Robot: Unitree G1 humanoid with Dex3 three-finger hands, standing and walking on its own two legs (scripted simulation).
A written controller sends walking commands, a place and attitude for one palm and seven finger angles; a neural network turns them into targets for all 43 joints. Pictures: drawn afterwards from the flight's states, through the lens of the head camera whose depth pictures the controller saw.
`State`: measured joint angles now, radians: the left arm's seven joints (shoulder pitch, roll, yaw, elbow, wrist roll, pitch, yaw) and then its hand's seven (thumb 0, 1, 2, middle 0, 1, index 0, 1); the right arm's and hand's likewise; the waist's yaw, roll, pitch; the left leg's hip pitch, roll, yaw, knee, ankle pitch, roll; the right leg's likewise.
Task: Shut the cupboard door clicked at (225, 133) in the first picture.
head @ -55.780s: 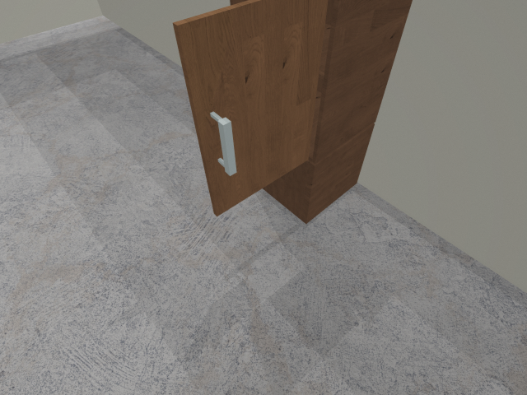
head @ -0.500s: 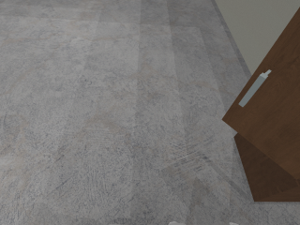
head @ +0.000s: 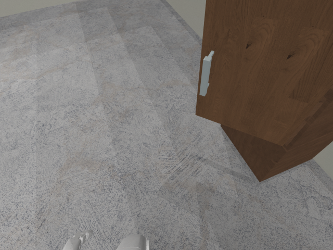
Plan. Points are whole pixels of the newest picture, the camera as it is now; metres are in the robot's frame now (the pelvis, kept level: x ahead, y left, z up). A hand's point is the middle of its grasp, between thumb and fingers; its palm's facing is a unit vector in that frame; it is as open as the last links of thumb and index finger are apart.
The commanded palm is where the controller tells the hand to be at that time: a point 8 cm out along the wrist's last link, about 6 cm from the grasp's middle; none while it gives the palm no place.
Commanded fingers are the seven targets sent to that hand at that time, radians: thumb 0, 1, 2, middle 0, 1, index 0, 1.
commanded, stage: turn to face it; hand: left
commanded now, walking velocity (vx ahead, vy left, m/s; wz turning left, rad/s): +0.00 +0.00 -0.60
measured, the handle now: (207, 74) +0.70 -0.12 -0.04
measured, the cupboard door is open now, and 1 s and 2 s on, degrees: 41 41 41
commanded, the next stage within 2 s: take the last steps up to it in 0.60 s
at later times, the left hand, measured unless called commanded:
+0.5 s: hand (93, 248) +0.14 +0.22 -0.16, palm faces -0.23 -0.95 -0.23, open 7.4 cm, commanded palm none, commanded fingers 0.00 0.90 0.90 -0.20 -0.30 -0.20 -0.30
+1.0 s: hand (123, 245) +0.15 +0.14 -0.17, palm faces -0.35 -0.92 -0.16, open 7.4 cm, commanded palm none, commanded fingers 0.00 0.90 0.90 -0.20 -0.30 -0.20 -0.30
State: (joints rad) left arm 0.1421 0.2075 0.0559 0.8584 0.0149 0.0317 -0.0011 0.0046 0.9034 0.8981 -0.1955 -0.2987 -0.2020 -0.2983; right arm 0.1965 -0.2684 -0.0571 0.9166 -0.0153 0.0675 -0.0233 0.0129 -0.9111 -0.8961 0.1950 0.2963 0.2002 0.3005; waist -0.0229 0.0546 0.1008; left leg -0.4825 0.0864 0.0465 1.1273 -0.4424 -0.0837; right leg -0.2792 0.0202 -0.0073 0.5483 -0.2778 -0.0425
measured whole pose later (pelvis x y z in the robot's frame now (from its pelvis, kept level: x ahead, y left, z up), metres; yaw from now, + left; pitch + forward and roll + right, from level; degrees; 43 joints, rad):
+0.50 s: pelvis +0.01 +0.03 +0.01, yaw -16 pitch +1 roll -2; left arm 0.18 0.27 0.10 0.90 0.02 0.08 -0.04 0.01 0.91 0.90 -0.19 -0.30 -0.20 -0.30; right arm 0.21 -0.20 -0.02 0.88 -0.04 0.02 -0.04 0.01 -0.91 -0.90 0.20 0.30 0.20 0.30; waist 0.01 0.00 0.09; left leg -0.24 0.12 0.12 0.49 -0.26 -0.02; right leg -0.46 0.00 -0.02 0.98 -0.46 0.04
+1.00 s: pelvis +0.04 +0.00 +0.00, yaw -24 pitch +1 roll -1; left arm 0.27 0.18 0.05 0.98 0.02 0.00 -0.02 0.01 0.90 0.90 -0.20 -0.30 -0.20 -0.30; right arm 0.28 -0.21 -0.03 0.97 -0.03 -0.01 0.00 0.01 -0.91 -0.90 0.19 0.30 0.20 0.30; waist -0.01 -0.01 0.00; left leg -0.28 0.06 0.07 0.54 -0.31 -0.03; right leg -0.21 0.02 -0.01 0.55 -0.37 -0.03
